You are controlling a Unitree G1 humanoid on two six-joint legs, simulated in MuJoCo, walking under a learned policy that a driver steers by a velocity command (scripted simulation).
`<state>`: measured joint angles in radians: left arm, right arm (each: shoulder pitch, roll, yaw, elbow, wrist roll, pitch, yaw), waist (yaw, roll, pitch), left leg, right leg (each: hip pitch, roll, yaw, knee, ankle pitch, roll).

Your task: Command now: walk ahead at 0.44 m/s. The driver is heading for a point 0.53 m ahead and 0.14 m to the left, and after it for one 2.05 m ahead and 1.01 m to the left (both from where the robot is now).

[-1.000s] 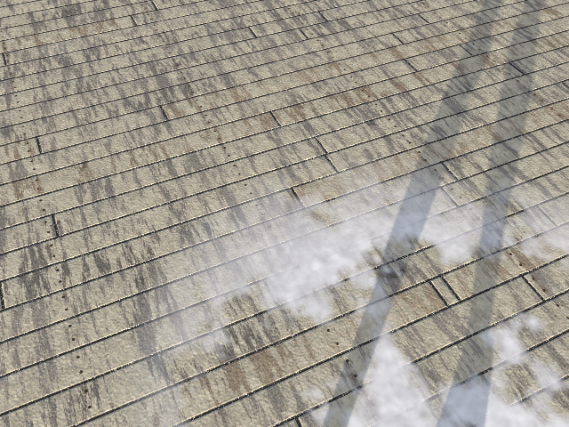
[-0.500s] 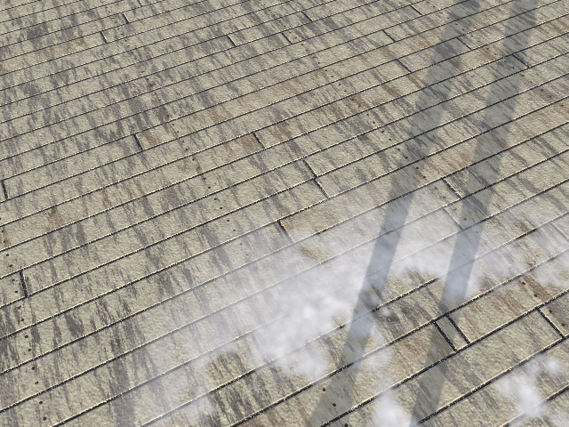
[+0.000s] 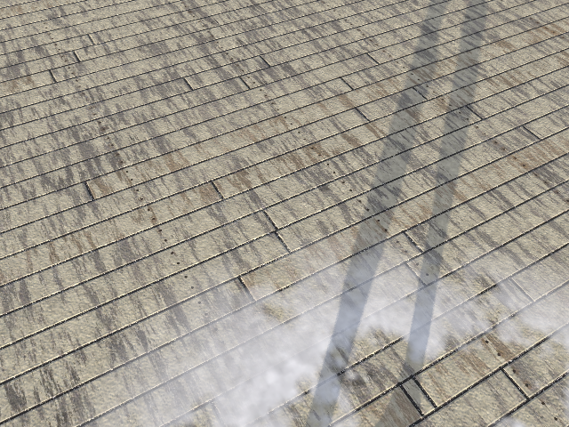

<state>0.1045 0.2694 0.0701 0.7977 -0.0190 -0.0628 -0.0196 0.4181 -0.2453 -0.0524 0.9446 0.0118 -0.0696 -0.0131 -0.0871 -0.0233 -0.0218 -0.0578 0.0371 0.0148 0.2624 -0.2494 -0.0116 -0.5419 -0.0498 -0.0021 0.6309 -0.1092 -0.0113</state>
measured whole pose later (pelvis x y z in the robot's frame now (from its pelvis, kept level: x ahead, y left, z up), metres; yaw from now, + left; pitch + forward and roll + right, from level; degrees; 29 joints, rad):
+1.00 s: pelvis +0.48 +0.01 -0.01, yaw +23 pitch +3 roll -1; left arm 0.05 0.29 0.05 0.74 0.01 -0.06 0.02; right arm 0.24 -0.29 -0.08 0.72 0.02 0.00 -0.02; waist -0.04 -0.03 0.06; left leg -0.27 -0.13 -0.13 0.43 -0.20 0.08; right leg -0.65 -0.04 0.12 0.73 -0.11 0.08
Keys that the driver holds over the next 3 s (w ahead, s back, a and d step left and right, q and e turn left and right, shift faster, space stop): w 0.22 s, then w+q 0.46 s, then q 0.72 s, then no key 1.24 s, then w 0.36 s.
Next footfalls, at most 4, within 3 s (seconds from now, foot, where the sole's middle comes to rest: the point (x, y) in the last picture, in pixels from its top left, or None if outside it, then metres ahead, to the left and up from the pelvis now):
0.12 right None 0.18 -0.15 -0.79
0.66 left None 0.49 0.09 -0.79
1.12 right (272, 346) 0.71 -0.03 -0.79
1.54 left None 0.51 0.14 -0.79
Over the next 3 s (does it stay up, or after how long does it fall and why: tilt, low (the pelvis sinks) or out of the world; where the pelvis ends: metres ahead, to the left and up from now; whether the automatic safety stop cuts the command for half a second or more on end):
stays up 0.62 0.05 -0.01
